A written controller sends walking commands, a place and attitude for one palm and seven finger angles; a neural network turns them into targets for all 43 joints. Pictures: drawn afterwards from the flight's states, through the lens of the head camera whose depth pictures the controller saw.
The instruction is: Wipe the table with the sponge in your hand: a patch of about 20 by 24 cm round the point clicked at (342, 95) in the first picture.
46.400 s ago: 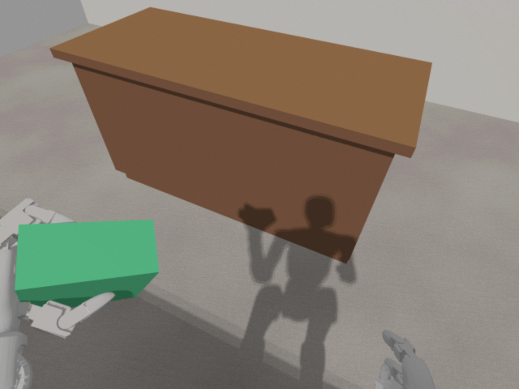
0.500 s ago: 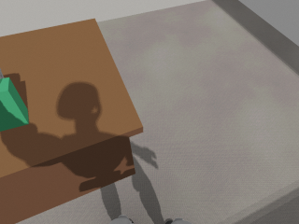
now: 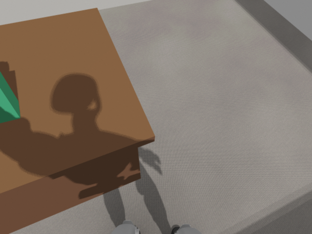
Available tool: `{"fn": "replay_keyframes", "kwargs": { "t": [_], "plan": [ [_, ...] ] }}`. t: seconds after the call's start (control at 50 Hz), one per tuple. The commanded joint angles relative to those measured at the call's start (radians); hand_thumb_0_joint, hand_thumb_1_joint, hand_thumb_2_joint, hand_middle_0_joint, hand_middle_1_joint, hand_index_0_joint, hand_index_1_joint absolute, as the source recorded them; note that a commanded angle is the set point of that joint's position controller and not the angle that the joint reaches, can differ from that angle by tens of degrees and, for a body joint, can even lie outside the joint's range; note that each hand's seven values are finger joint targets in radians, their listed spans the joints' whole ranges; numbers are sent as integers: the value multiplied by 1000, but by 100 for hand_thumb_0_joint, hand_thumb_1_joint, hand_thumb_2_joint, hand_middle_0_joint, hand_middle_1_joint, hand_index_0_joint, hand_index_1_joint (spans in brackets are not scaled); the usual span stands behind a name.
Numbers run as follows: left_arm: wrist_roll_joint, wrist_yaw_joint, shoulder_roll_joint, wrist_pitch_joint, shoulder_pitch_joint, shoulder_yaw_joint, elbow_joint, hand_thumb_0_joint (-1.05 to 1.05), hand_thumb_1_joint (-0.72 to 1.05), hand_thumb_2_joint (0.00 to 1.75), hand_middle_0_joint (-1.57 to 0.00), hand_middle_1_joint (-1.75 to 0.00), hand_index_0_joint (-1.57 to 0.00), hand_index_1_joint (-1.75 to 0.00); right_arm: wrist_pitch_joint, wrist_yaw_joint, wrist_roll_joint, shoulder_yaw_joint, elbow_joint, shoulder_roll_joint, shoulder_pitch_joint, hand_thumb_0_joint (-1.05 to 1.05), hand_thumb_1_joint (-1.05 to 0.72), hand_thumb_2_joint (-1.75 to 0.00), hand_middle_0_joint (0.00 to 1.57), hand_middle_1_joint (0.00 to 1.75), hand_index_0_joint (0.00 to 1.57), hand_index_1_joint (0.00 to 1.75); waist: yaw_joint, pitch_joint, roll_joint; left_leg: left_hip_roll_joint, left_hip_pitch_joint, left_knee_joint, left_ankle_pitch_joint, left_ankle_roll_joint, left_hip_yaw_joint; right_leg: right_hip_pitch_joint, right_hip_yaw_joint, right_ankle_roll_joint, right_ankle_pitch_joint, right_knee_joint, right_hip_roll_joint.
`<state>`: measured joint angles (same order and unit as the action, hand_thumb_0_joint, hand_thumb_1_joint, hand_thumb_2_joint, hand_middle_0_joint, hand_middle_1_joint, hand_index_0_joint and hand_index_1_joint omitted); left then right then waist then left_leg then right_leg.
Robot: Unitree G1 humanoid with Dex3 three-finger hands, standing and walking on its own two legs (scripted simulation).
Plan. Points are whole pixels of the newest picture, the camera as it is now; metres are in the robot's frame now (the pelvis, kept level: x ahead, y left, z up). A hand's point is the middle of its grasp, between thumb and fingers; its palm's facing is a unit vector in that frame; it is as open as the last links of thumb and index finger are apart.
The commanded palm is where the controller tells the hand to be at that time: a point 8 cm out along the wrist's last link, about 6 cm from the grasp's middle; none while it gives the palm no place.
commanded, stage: wipe forward along the first lane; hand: left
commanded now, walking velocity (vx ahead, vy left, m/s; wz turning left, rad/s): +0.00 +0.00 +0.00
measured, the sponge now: out of the picture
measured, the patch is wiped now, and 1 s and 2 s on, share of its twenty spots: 0.25 0.30 0.35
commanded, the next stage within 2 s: slide across to the middle lane in 0.28 s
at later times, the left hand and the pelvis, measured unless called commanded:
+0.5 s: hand out of the picture +0.44 +0.43 +0.10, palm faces -0.21 +0.09 -0.97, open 10.2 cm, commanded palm +0.46 +0.41 +0.13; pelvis +0.00 +0.00 +0.00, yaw +0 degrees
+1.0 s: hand (1, 65) +0.48 +0.38 +0.11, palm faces -0.17 +0.07 -0.98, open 10.3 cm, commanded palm +0.49 +0.36 +0.14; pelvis +0.03 -0.01 +0.01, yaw +0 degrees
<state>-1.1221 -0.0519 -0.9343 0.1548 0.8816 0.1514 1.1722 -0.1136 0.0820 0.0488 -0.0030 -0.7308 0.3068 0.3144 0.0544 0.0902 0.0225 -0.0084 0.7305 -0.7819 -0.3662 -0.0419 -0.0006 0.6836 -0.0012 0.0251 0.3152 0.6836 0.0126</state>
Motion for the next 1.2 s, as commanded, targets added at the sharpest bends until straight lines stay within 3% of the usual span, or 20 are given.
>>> {"fn": "replay_keyframes", "kwargs": {
  "t": [0.0, 0.14, 0.24, 0.26, 0.36, 0.38, 0.48, 0.52, 0.56, 0.58, 0.62, 0.68, 0.72, 0.8, 0.92, 0.96, 1.02, 1.06, 1.08, 1.18],
  "plan": [
    [-22, -33, -281, -18, 258, 24, -115, 0, 10, 130, -120, -160, -120, -160, -4, 14, -6, -65, 47, 198, 148, 0, -90, -90, 20, 30, 20, 30, 28, 330, 61, 15, -281, 76, 388, 16, 21, -94, 30, -78, -248, -41, 62],
    [-29, -28, -315, -8, 354, 11, -103, 0, 10, 130, -120, -160, -120, -160, -15, 21, -5, -52, 54, 205, 156, 0, -90, -90, 20, 30, 20, 30, 58, 299, 39, 16, -233, 67, 310, 7, 23, -63, 25, -74, -201, -44, 60],
    [-32, -16, -353, 2, 369, 19, -80, 0, 10, 130, -120, -160, -120, -160, -24, 24, -8, -42, 57, 206, 164, 0, -90, -90, 20, 30, 20, 30, 54, 325, 75, 20, -220, 52, 309, 8, 21, -58, 23, -75, -198, -30, 60],
    [-35, -14, -346, 4, 396, 4, -85, 0, 10, 130, -120, -160, -120, -160, -23, 25, -7, -41, 57, 205, 167, 0, -90, -90, 20, 30, 20, 30, 65, 324, 82, 16, -222, 49, 305, 7, 23, -47, 23, -74, -194, -31, 59],
    [-24, 4, -344, 5, 363, 15, -96, 0, 10, 130, -120, -160, -120, -160, -35, 26, -8, -44, 64, 200, 179, 0, -90, -90, 20, 30, 20, 30, 52, 380, 86, 16, -246, 36, 358, 9, 17, -72, 23, -74, -233, -27, 63],
    [-21, 7, -354, 16, 393, 27, -141, 0, 10, 130, -120, -160, -120, -160, -35, 27, -13, -50, 60, 202, 183, 0, -90, -90, 20, 30, 20, 30, 52, 418, 118, 10, -283, 40, 395, 14, 22, -79, 26, -77, -251, -23, 63],
    [14, -9, -279, 30, 434, -4, -205, 0, 10, 130, -120, -160, -120, -160, -26, 26, -10, -68, 47, 191, 195, 0, -90, -90, 20, 30, 20, 30, 73, 430, 139, 1, -360, 49, 409, 20, 35, -48, 36, -75, -220, -45, 66],
    [38, -11, -280, 21, 407, 5, -168, 0, 10, 130, -120, -160, -120, -160, -24, 27, -6, -64, 38, 189, 191, 0, -90, -90, 20, 30, 20, 30, 74, 382, 94, 3, -322, 58, 368, 12, 29, -68, 34, -71, -211, -56, 65],
    [47, -13, -265, 7, 434, -13, -175, 0, 10, 130, -120, -160, -120, -160, -17, 27, -3, -63, 34, 186, 191, 0, -90, -90, 20, 30, 20, 30, 79, 373, 94, 7, -314, 76, 341, 8, 26, -94, 30, -70, -212, -71, 62],
    [42, -12, -265, 7, 458, -13, -206, 0, 10, 130, -120, -160, -120, -160, -13, 26, -4, -66, 30, 188, 191, 0, -90, -90, 20, 30, 20, 30, 74, 397, 141, 3, -355, 84, 379, 16, 29, -96, 34, -75, -227, -70, 61],
    [28, -16, -250, -9, 439, -29, -191, 0, 10, 130, -120, -160, -120, -160, -12, 22, -6, -64, 19, 181, 196, 0, -90, -90, 20, 30, 20, 30, 66, 389, 172, 2, -387, 85, 424, 26, 31, -86, 40, -79, -232, -74, 65],
    [14, -19, -213, -36, 451, -53, -183, 0, 10, 130, -120, -160, -120, -160, -8, 17, -8, -63, 18, 179, 187, 0, -90, -90, 20, 30, 20, 30, 70, 351, 159, -2, -392, 106, 449, 32, 36, -97, 46, -82, -239, -91, 66],
    [12, -26, -228, -50, 444, -42, -172, 0, 10, 130, -120, -160, -120, -160, -9, 16, -8, -62, 15, 179, 185, 0, -90, -90, 20, 30, 20, 30, 67, 346, 143, 0, -379, 108, 447, 31, 33, -116, 42, -79, -250, -91, 65],
    [30, -22, -177, -57, 418, -60, -179, 0, 10, 130, -120, -160, -120, -160, -1, 10, -8, -67, 17, 172, 185, 0, -90, -90, 20, 30, 20, 30, 66, 373, 137, 1, -409, 112, 506, 31, 28, -150, 41, -77, -298, -95, 64],
    [23, -33, -199, -80, 406, -30, -172, 0, 10, 130, -120, -160, -120, -160, -2, 0, -12, -69, 13, 177, 182, 0, -90, -90, 20, 30, 20, 30, 59, 386, 91, 4, -386, 111, 551, 20, 12, -214, 31, -71, -380, -96, 59],
    [29, -36, -162, -87, 409, -57, -177, 0, 10, 130, -120, -160, -120, -160, 1, -3, -10, -69, 19, 172, 178, 0, -90, -90, 20, 30, 20, 30, 63, 373, 92, 7, -375, 119, 526, 15, 3, -232, 28, -70, -389, -103, 57],
    [23, -40, -171, -95, 427, -51, -176, 0, 10, 130, -120, -160, -120, -160, 3, -4, -11, -72, 11, 175, 186, 0, -90, -90, 20, 30, 20, 30, 67, 387, 89, 4, -391, 119, 556, 18, 9, -229, 30, -69, -397, -101, 56],
    [23, -42, -142, -99, 417, -66, -183, 0, 10, 130, -120, -160, -120, -160, 5, -7, -11, -76, 12, 171, 188, 0, -90, -90, 20, 30, 20, 30, 69, 395, 87, 4, -401, 117, 585, 17, 9, -235, 29, -69, -418, -103, 56],
    [28, -37, -121, -97, 422, -77, -195, 0, 10, 130, -120, -160, -120, -160, 8, -9, -11, -79, 11, 169, 185, 0, -90, -90, 20, 30, 20, 30, 68, 400, 110, 2, -423, 118, 617, 19, 7, -234, 28, -70, -429, -107, 56],
    [43, -29, -118, -99, 315, -49, -188, 0, 10, 130, -120, -160, -120, -160, 4, -14, -13, -81, 15, 169, 173, 0, -90, -90, 20, 30, 20, 30, 40, 421, 77, 8, -403, 123, 614, 14, -2, -301, 20, -68, -468, -107, 52]
  ]
}}
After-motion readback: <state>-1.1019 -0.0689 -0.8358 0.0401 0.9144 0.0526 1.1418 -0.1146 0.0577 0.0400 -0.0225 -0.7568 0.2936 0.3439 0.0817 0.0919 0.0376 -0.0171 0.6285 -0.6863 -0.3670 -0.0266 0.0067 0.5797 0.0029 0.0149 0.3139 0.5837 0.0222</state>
